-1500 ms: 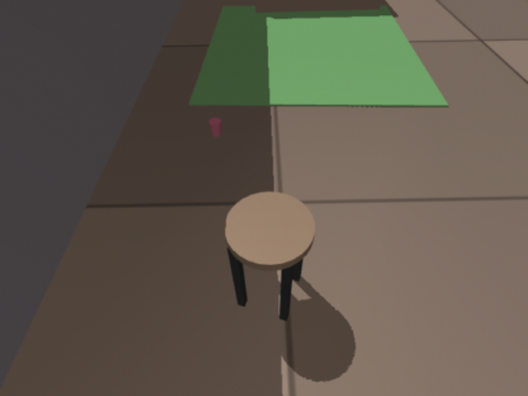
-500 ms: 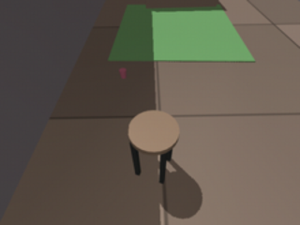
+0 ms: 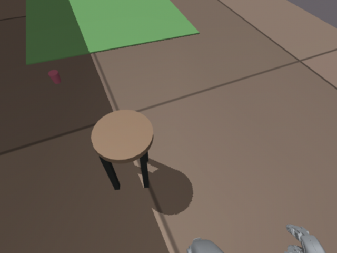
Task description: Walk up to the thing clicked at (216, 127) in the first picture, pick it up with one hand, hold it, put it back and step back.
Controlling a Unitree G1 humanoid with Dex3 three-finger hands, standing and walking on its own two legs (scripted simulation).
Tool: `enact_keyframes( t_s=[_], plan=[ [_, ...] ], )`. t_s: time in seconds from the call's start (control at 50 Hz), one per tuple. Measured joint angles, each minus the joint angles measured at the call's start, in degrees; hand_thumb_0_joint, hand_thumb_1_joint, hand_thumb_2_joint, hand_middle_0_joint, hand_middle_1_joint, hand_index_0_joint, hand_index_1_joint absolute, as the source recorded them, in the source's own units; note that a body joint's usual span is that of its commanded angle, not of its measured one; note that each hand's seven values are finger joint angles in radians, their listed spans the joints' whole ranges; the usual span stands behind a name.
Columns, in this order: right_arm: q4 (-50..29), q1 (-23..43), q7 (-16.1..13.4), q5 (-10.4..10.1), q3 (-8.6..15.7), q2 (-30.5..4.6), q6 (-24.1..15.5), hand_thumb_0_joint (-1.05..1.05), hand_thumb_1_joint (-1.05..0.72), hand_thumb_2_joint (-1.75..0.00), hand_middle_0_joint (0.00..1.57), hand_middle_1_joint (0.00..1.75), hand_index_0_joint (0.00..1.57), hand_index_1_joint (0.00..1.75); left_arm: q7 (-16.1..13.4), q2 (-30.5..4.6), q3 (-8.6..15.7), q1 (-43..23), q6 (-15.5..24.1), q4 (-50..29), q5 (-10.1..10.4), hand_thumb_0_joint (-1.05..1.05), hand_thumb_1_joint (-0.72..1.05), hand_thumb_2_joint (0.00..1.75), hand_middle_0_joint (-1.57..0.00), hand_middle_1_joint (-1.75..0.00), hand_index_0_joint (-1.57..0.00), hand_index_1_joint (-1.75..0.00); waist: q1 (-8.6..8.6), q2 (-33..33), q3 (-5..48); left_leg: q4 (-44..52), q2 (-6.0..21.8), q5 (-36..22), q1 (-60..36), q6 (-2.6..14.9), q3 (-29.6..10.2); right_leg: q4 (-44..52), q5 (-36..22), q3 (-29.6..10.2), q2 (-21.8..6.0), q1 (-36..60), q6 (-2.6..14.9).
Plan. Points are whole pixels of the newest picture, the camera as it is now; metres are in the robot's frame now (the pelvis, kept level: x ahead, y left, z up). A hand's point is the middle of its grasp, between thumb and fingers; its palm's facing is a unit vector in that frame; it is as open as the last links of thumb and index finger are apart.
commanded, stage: walk up
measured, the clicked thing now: (55, 77) +1.48 +0.96 -0.73
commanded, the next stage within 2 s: none
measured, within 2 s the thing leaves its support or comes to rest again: neither
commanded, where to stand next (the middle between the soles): +0.07 -0.02 m, yaw -59 degrees
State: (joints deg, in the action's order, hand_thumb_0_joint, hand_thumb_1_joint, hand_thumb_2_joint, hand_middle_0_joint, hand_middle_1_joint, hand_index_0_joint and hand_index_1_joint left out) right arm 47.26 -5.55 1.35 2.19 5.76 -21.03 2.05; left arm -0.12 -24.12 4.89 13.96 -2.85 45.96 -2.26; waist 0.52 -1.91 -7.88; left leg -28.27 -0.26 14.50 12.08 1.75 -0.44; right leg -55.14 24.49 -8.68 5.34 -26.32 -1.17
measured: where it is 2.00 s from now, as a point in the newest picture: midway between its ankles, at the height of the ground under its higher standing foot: outside the picture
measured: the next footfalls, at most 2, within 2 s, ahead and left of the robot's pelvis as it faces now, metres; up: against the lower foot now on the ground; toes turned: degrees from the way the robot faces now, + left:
right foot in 0.30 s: +0.02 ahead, -0.14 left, +0.00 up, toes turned -17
left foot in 0.62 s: +0.17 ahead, +0.06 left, +0.00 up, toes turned -32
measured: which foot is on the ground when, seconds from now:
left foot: down 0.00-0.30, up 0.32-0.60, down 0.62-1.00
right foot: up 0.00-0.28, down 0.30-0.64, up 0.66-0.96, down 0.98-1.00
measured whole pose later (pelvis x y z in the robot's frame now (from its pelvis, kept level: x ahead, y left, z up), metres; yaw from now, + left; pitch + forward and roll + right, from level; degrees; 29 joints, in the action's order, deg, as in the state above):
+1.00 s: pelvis +0.02 +0.01 -0.03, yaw -44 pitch -2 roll -2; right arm 40.3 -17.0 0.9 1.6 3.9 -25.9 0.7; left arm 0.9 -24.4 4.5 16.0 -0.2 44.2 -0.9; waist -1.8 2.6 -7.3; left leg -46.7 10.2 21.2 23.0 0.1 6.4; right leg -40.0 20.8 0.6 2.2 -17.6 0.9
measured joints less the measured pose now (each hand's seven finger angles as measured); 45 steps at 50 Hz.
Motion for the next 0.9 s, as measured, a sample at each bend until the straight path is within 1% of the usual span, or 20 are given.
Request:
enact_keyframes(
  t_s=[0.06,0.12,0.16,0.2,0.26,0.28,0.3,0.32,0.36,0.38,0.42,0.52,0.6,0.62,0.64,0.66,0.7,0.76,0.8,0.9],
  plan=[
    [-0.9,-2.7,0.1,0.0,-0.3,0.3,-0.5,0.01,-0.91,-0.90,0.20,0.30,0.20,0.30,1.6,-1.3,0.5,0.4,0.0,-1.2,0.5,0.01,0.90,0.90,-0.20,-0.30,-0.20,-0.30,-1.00,0.3,0.6,2.6,1.5,-0.9,-1.4,0.11,2.6,-4.1,-3.2,3.7,-2.4,-0.5,-0.07],
    [-2.4,-5.3,0.6,0.2,-0.5,-0.5,-1.2,0.01,-0.90,-0.90,0.20,0.30,0.20,0.30,2.7,-1.9,0.3,0.8,-0.2,-2.1,0.6,0.01,0.90,0.90,-0.20,-0.30,-0.20,-0.30,-1.77,1.1,0.8,3.2,2.5,-0.7,-2.0,0.32,5.9,1.0,-3.6,5.7,-5.3,1.6,-0.48],
    [-3.5,-7.0,1.1,0.3,-0.4,-1.3,-1.5,0.01,-0.90,-0.90,0.20,0.30,0.20,0.30,3.0,-1.8,-0.1,0.7,-0.3,-2.6,0.6,0.01,0.90,0.90,-0.20,-0.30,-0.20,-0.30,-2.34,1.9,0.7,2.5,3.3,0.1,-1.9,0.31,8.0,5.7,-2.3,7.0,-6.6,3.2,-0.24],
    [-4.5,-8.5,1.4,0.3,-0.4,-2.2,-1.5,0.01,-0.90,-0.90,0.20,0.30,0.20,0.30,3.0,-1.7,-0.5,0.3,0.0,-3.1,0.6,0.01,0.90,0.90,-0.20,-0.30,-0.20,-0.30,-3.05,2.8,0.4,0.8,4.4,1.3,-1.5,0.06,9.9,10.7,-1.9,8.0,-7.1,5.0,0.29],
    [-5.5,-10.4,1.7,0.0,-0.3,-3.3,-0.9,0.01,-0.90,-0.90,0.20,0.30,0.20,0.30,2.7,-1.6,-0.9,-0.4,1.0,-4.1,0.8,0.01,0.90,0.90,-0.20,-0.30,-0.20,-0.30,-4.04,3.8,0.2,-3.8,6.3,4.3,0.0,-0.73,12.5,17.9,-3.0,9.7,-6.4,8.3,1.42],
    [-5.9,-11.0,1.7,-0.3,-0.3,-3.6,-0.5,0.01,-0.90,-0.90,0.20,0.30,0.20,0.30,2.5,-1.7,-1.0,-0.4,1.4,-4.5,0.8,0.01,0.90,0.90,-0.20,-0.30,-0.20,-0.30,-4.24,4.0,0.4,-6.2,7.0,5.7,0.8,-1.11,13.2,21.1,-4.4,10.3,-6.0,9.9,2.07],
    [-6.1,-11.5,1.7,-0.9,-0.2,-4.1,-0.2,0.01,-0.90,-0.90,0.20,0.30,0.20,0.30,2.3,-1.4,-0.9,-0.7,2.0,-4.8,0.7,0.01,0.90,0.90,-0.20,-0.30,-0.20,-0.30,-4.38,4.8,0.2,-9.7,8.4,7.4,1.9,-1.29,13.4,22.9,-8.1,10.3,-4.9,10.7,2.45],
    [-5.8,-11.5,1.5,-1.5,0.0,-4.4,0.3,0.01,-0.90,-0.90,0.20,0.30,0.20,0.30,2.0,-0.8,-1.0,-1.1,2.6,-5.1,0.6,0.01,0.90,0.90,-0.20,-0.30,-0.20,-0.30,-4.53,6.0,-0.4,-14.6,9.2,8.3,3.6,-1.29,11.4,22.0,-8.8,10.2,-3.6,10.6,2.42],
    [-5.1,-11.1,1.1,-2.2,-0.1,-4.2,1.5,0.01,-0.91,-0.90,0.20,0.30,0.20,0.30,1.5,0.0,-1.5,-1.0,3.3,-6.0,0.9,0.01,0.90,0.90,-0.20,-0.30,-0.20,-0.30,-3.60,6.0,-0.6,-25.3,6.4,14.0,7.4,-2.03,5.7,19.6,-7.6,7.8,-2.5,9.7,2.83],
    [-4.8,-10.9,0.9,-2.4,-0.3,-4.0,1.7,0.01,-0.91,-0.90,0.20,0.30,0.20,0.30,1.3,0.5,-1.8,-0.8,3.4,-6.2,1.2,0.01,0.90,0.90,-0.20,-0.30,-0.20,-0.30,-3.20,5.9,-0.6,-29.0,5.0,15.3,8.9,-2.27,3.5,19.6,-7.6,6.5,-2.1,9.9,3.05],
    [-4.6,-10.7,1.0,-2.6,-0.8,-3.5,1.4,0.02,-0.91,-0.90,0.20,0.29,0.20,0.30,0.9,1.5,-2.5,-0.4,3.2,-6.4,1.7,0.01,0.90,0.90,-0.20,-0.30,-0.20,-0.30,-2.93,5.6,-0.1,-31.0,3.8,14.4,11.2,-2.31,1.3,20.6,-8.0,4.5,-1.5,10.6,2.94],
    [-4.9,-10.9,0.9,-1.5,-1.7,-2.5,0.2,0.01,-0.91,-0.90,0.20,0.30,0.20,0.30,0.6,2.6,-3.2,0.3,2.8,-7.0,1.2,0.01,0.90,0.90,-0.20,-0.30,-0.21,-0.30,-2.44,4.4,1.4,-25.9,2.9,11.4,14.1,-1.66,-0.7,19.4,-7.4,0.6,-0.4,10.0,2.15],
    [-5.0,-10.3,0.1,-1.2,-1.7,-1.8,-0.8,0.01,-0.91,-0.90,0.20,0.30,0.20,0.30,0.5,2.2,-3.1,0.3,1.9,-7.8,1.0,0.01,0.89,0.90,-0.20,-0.31,-0.21,-0.30,-1.97,2.8,1.7,-16.7,1.0,8.4,11.6,-0.10,-1.6,14.9,-5.1,-2.5,0.7,7.7,0.83],
    [-5.1,-10.3,-0.3,-1.1,-1.7,-1.5,-1.3,0.01,-0.91,-0.90,0.20,0.30,0.20,0.30,0.4,1.8,-3.0,0.2,1.6,-7.9,1.1,0.01,0.89,0.90,-0.20,-0.31,-0.21,-0.30,-2.17,2.1,1.7,-13.4,0.4,4.7,10.4,0.00,-1.4,13.1,-4.2,-3.2,0.8,6.8,0.37],
    [-5.1,-10.2,-0.6,-0.6,-1.7,-0.9,-1.8,0.01,-0.91,-0.90,0.20,0.30,0.20,0.30,0.2,1.3,-2.8,-0.2,1.2,-7.7,1.5,0.01,0.89,0.90,-0.20,-0.31,-0.21,-0.30,-2.23,0.6,1.5,-13.2,-0.1,2.8,10.2,-0.50,-0.4,10.7,-3.5,-4.1,0.5,5.8,0.60],
    [-5.2,-10.1,-0.8,-0.4,-1.9,-0.4,-2.1,0.01,-0.91,-0.90,0.20,0.30,0.20,0.30,-0.2,1.1,-2.5,-0.6,0.8,-7.2,1.6,0.01,0.90,0.90,-0.20,-0.31,-0.21,-0.30,-2.06,-0.3,1.3,-13.8,0.0,3.0,10.3,-0.81,0.7,7.1,-0.9,-4.3,0.8,4.3,0.94],
    [-5.3,-9.4,-0.6,-0.5,-2.3,0.0,-2.3,0.01,-0.91,-0.90,0.20,0.30,0.20,0.30,-0.7,0.5,-2.4,-0.9,0.5,-6.1,1.6,0.01,0.90,0.90,-0.20,-0.30,-0.21,-0.30,-2.04,-0.6,0.6,-13.9,1.7,3.6,9.7,-0.90,2.1,-2.1,3.4,-1.6,1.6,0.9,1.08],
    [-5.8,-9.2,-0.8,-0.5,-2.8,0.6,-2.8,0.01,-0.90,-0.90,0.20,0.30,0.20,0.30,0.0,-0.6,-1.7,-0.8,0.6,-4.8,1.9,0.01,0.90,0.90,-0.20,-0.30,-0.21,-0.30,-2.38,-0.9,-0.2,-10.9,3.7,2.5,7.9,-0.87,3.7,-10.4,2.8,2.4,0.3,-1.8,1.27],
    [-6.2,-9.7,-0.7,-0.4,-3.0,0.1,-3.1,0.01,-0.90,-0.90,0.20,0.30,0.20,0.30,0.8,-1.0,-1.1,-0.3,0.6,-4.2,2.2,0.01,0.90,0.90,-0.20,-0.30,-0.21,-0.30,-2.50,-0.7,-0.1,-9.2,4.6,1.7,7.3,-0.86,4.7,-8.7,1.8,3.7,-1.4,-1.4,1.20],
    [-7.4,-11.2,-0.3,0.1,-2.6,-2.7,-3.1,0.01,-0.90,-0.90,0.21,0.30,0.20,0.30,1.7,-0.9,-0.7,1.0,0.8,-3.1,1.9,0.01,0.90,0.90,-0.20,-0.30,-0.21,-0.30,-2.52,1.2,0.3,-9.8,6.8,2.5,7.5,-1.17,7.0,3.0,3.1,6.4,-4.7,2.7,1.05]
  ],
)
